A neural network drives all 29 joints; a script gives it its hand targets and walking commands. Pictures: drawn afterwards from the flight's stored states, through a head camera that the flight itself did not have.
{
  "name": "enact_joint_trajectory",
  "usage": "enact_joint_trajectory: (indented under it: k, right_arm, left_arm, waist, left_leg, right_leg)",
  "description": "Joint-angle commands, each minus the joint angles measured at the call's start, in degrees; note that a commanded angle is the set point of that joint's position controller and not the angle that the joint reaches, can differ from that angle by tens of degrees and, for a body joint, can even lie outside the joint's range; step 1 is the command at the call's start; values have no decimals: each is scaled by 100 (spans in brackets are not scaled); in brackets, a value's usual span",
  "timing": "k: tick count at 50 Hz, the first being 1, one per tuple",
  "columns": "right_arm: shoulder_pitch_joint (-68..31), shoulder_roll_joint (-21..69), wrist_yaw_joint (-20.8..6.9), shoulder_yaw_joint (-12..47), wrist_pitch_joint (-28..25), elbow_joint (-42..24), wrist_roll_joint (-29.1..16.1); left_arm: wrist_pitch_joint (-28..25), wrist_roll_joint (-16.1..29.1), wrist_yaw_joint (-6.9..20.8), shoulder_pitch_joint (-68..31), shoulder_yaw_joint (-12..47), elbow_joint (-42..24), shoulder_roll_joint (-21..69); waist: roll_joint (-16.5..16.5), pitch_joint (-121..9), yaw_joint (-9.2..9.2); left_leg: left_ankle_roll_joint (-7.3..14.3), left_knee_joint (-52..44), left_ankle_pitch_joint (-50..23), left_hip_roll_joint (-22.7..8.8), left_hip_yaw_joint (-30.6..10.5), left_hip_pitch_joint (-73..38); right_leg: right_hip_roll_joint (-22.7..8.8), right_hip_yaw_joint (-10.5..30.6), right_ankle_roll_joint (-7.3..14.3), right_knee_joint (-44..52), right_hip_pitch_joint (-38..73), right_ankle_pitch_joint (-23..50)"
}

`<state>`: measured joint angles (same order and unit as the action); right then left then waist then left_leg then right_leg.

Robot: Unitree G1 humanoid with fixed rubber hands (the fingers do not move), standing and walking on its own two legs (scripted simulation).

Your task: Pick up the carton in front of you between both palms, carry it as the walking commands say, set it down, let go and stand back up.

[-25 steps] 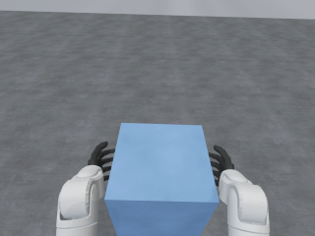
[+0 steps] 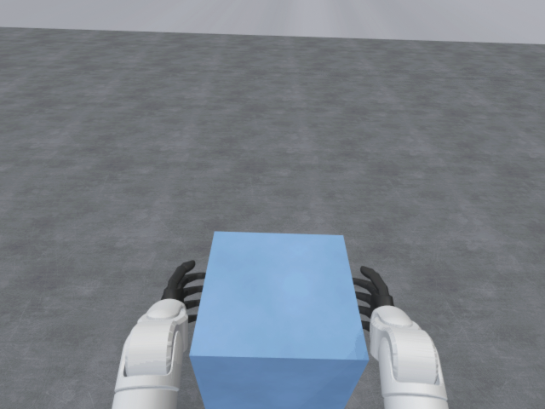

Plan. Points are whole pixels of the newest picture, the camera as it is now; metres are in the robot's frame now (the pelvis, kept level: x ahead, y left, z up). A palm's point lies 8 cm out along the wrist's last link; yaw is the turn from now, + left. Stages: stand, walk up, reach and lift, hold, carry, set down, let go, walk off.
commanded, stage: carry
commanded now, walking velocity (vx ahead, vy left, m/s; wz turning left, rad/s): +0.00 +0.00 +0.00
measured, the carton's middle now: (275, 329) +0.29 +0.00 -0.03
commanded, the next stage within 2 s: hold in 0.46 s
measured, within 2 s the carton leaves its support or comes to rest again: neither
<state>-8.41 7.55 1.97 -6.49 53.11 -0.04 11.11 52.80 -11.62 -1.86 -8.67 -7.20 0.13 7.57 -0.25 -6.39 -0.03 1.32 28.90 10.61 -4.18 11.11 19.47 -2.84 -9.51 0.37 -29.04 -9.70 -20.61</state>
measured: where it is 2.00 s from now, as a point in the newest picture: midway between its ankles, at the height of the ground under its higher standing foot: outside the picture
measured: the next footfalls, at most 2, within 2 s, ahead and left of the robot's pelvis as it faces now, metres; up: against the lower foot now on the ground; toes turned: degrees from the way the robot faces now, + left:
none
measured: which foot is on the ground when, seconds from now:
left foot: down 0.00-1.00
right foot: down 0.00-1.00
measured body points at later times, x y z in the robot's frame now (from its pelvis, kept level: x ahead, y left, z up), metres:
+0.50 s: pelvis -0.02 +0.00 +0.00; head -0.03 +0.00 +0.45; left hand +0.29 +0.15 +0.03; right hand +0.29 -0.15 +0.03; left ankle +0.05 +0.11 -0.73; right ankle -0.06 -0.10 -0.73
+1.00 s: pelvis -0.04 +0.02 +0.01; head -0.07 +0.04 +0.45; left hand +0.27 +0.13 +0.04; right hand +0.23 -0.17 +0.04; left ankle +0.05 +0.12 -0.73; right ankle -0.06 -0.10 -0.73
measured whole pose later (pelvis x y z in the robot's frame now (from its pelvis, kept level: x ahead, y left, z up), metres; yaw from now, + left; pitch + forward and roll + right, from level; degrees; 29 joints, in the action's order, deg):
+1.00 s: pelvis -0.04 +0.02 +0.01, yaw -8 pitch -8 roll +0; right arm -15.2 8.8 -0.2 -12.6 38.5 15.7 14.3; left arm 41.1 -16.2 -1.0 -14.5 -11.9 11.9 8.6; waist -2.5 4.5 0.1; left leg 0.9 22.4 6.4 -0.5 3.0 7.7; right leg -0.1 1.2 0.1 -25.0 -2.5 -14.2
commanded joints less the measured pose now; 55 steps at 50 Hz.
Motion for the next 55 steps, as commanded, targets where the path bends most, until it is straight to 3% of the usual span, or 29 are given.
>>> enact_joint_trajectory:
  k: [1, 6, 11, 17, 23, 24, 25, 26, 27, 28, 30, 33, 36, 45, 55]
  right_arm:
    - [-2715, 4633, -1156, 2972, -601, -56, -1338]
    - [-3065, 4786, -1213, 2462, -1270, 707, -966]
    - [-3276, 5089, -1286, 2386, -1666, 1043, -863]
    - [-3036, 5254, -1296, 2816, -1468, 664, -1127]
    - [-2903, 5071, -1270, 2767, -1271, 552, -1122]
    - [-2455, 5310, -1288, 2651, -1308, 690, -1064]
    - [-2528, 5206, -1234, 2637, -1438, 519, -964]
    - [-2397, 5029, -1196, 2449, -1482, 637, -829]
    - [-2434, 4999, -1164, 2419, -1533, 595, -809]
    - [-2386, 4962, -1094, 2324, -1574, 699, -798]
    - [-2619, 5023, -1099, 2461, -1621, 626, -902]
    - [-2829, 4993, -1183, 2576, -1625, 626, -1012]
    - [-2972, 4929, -1258, 2506, -1629, 779, -1004]
    - [-3275, 5180, -1328, 2284, -1681, 1153, -872]
    - [-3638, 5419, -1584, 2165, -1691, 1475, -878]
  left_arm:
    - [-571, 1363, 1197, -2690, 3015, -38, 4532]
    - [-1233, 1001, 1251, -3021, 2522, 720, 4693]
    - [-1628, 933, 1323, -3256, 2480, 1044, 5013]
    - [-1431, 1197, 1334, -3047, 2936, 678, 5177]
    - [-1237, 1165, 1316, -2877, 2874, 585, 4997]
    - [-1210, 1192, 1336, -2254, 2801, 379, 5086]
    - [-1302, 1169, 1308, -2538, 2866, 148, 4964]
    - [-1319, 1156, 1321, -2600, 2866, 102, 4911]
    - [-1341, 1150, 1328, -2691, 2938, 95, 4919]
    - [-1375, 1204, 1350, -2797, 3004, 130, 4822]
    - [-1423, 1203, 1308, -2764, 3023, 146, 4871]
    - [-1436, 977, 1201, -2557, 2761, 306, 4788]
    - [-1417, 812, 1171, -2532, 2568, 517, 4768]
    - [-1406, 965, 1401, -3160, 2712, 764, 5069]
    - [-1363, 912, 1536, -3412, 2589, 1165, 5416]
  waist:
    - [20, -963, 1]
    - [35, -1059, 14]
    - [54, -1239, 18]
    - [68, -1417, 20]
    - [39, -1312, 19]
    - [-604, -451, 111]
    - [-517, -755, -44]
    - [-394, -763, -51]
    - [-225, -735, -97]
    - [-268, -885, -186]
    - [-41, -874, -125]
    - [-50, -687, 123]
    - [-113, -374, 194]
    - [-160, -189, -30]
    - [67, -310, 21]
  left_leg:
    - [13, -337, -878, -584, -707, -873]
    - [18, -361, -824, -589, -717, -901]
    - [29, -315, -972, -600, -709, -964]
    - [33, -203, -1311, -616, -677, -1018]
    - [31, -191, -1295, -615, -686, -935]
    - [138, -300, -2138, 935, -1492, -2684]
    - [98, -286, -2579, 863, -1639, -3067]
    - [40, -400, -2375, 838, -1641, -2682]
    - [-29, -449, -2547, 875, -1605, -2679]
    - [-83, -459, -2447, 889, -1608, -2621]
    - [-108, -524, -2128, 963, -1575, -2801]
    - [-41, -577, -1739, 982, -1550, -2833]
    - [-3, -596, -1323, 967, -1508, -3010]
    - [-62, -606, -471, 900, -1461, -3168]
    - [-112, -822, 209, 711, -1677, -3232]
  right_leg:
    - [-662, 581, 74, 642, -368, 924]
    - [-647, 604, 98, 636, -389, 824]
    - [-625, 591, 114, 542, -338, 963]
    - [-612, 561, 98, 378, -266, 1309]
    - [-621, 576, 97, 373, -311, 1362]
    - [521, 1598, 124, 878, -673, 2838]
    - [542, 1649, 134, 825, -637, 3259]
    - [559, 1656, 146, 908, -45, 3041]
    - [588, 1612, 95, 869, 90, 3398]
    - [626, 1629, 121, 993, 446, 3041]
    - [615, 1640, 65, 1005, 273, 2885]
    - [577, 1659, 38, 1060, 77, 2476]
    - [517, 1676, 100, 1197, -377, 1767]
    - [476, 1662, 286, 1404, -960, 492]
    - [598, 1564, 310, 1231, -1071, 130]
